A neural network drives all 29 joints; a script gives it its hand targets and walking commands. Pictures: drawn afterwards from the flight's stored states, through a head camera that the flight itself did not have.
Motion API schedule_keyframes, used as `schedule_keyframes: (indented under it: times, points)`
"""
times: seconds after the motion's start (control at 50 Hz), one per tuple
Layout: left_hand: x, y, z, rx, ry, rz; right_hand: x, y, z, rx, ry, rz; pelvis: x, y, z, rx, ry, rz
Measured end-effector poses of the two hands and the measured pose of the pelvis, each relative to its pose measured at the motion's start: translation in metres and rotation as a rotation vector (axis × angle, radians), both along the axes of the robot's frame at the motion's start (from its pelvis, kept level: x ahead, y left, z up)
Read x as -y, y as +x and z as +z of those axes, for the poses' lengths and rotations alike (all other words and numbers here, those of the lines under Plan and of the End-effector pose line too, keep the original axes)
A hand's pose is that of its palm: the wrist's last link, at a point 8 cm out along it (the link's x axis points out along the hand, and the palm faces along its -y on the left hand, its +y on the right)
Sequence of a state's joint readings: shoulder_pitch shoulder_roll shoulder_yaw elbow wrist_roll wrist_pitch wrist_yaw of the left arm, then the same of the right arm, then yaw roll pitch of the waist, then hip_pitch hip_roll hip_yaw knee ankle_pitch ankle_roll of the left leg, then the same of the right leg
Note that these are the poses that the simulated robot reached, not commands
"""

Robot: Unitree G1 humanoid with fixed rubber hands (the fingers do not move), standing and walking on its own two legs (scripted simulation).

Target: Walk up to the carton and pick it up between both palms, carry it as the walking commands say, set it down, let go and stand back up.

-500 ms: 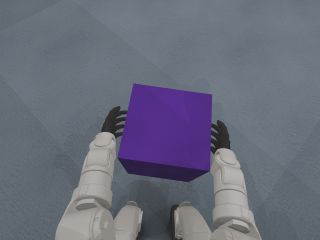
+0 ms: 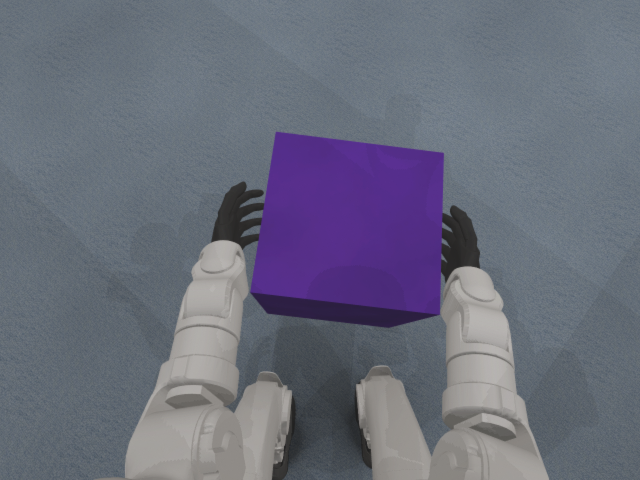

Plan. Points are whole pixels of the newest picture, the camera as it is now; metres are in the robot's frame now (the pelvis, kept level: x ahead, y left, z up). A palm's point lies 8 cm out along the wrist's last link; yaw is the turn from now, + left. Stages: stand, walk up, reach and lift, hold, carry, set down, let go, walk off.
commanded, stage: set down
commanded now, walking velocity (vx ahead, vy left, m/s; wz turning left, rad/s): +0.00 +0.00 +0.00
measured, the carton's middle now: (341, 246) +0.41 -0.04 -0.13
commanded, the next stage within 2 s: none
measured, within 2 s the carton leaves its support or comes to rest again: neither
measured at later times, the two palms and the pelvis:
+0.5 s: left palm (244, 253) +0.41 +0.11 -0.16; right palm (438, 277) +0.37 -0.19 -0.17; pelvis -0.04 -0.02 -0.09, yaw +1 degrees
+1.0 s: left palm (253, 248) +0.44 +0.11 -0.25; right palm (420, 269) +0.41 -0.18 -0.26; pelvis -0.04 -0.01 -0.16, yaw +1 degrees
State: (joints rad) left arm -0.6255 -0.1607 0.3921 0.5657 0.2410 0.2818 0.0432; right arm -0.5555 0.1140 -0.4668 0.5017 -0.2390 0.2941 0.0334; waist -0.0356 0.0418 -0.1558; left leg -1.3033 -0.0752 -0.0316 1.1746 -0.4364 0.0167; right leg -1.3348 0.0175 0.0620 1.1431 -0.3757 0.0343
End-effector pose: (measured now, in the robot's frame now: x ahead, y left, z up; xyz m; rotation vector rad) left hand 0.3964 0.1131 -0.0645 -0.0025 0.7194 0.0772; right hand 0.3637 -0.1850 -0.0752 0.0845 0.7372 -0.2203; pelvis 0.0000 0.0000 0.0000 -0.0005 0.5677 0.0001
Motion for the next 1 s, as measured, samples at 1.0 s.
schedule_keyframes:
  times: [1.0]
  points:
    - [0.000, 0.047, -0.182, 0.015, 0.009, -0.018, -0.001, 0.043, -0.182, 0.011, -0.012, -0.016, 0.008, -0.045, -0.156, -0.177, -0.014, 0.024]
